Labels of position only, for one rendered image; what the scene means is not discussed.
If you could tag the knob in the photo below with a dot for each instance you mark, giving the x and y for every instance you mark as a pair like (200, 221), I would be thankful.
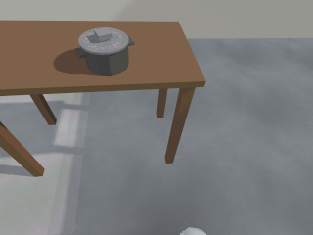
(103, 33)

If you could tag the table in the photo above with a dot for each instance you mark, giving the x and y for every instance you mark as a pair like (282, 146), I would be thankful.
(39, 57)

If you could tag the lid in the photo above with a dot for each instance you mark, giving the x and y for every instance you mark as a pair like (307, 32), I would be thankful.
(91, 44)

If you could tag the pot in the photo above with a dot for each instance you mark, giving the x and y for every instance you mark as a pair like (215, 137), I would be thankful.
(106, 65)

